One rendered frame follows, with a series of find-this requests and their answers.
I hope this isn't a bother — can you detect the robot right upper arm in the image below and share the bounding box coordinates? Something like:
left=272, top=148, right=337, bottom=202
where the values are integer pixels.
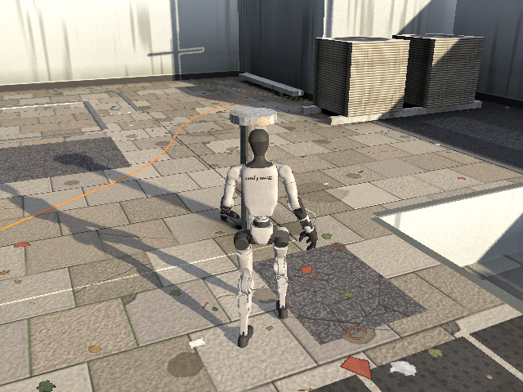
left=276, top=164, right=301, bottom=210

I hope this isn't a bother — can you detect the robot left upper arm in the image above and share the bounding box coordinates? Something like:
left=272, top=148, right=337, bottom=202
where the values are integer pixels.
left=222, top=164, right=243, bottom=207

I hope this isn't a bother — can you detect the left robot forearm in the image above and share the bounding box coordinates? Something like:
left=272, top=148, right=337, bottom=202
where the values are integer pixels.
left=220, top=195, right=231, bottom=216

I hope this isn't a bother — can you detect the right robot forearm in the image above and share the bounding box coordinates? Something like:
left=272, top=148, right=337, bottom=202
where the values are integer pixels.
left=293, top=197, right=314, bottom=233

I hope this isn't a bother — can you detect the left robot thigh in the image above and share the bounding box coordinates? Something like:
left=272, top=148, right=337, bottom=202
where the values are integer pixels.
left=234, top=229, right=254, bottom=293

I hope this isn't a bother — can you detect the robot torso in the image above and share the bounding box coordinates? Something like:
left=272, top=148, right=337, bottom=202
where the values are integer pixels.
left=240, top=160, right=279, bottom=245

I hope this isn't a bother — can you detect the robot left hand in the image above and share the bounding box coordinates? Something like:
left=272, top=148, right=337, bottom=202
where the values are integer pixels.
left=221, top=210, right=239, bottom=224

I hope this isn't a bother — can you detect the robot right hand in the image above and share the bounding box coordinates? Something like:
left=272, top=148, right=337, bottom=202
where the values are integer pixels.
left=299, top=228, right=318, bottom=251

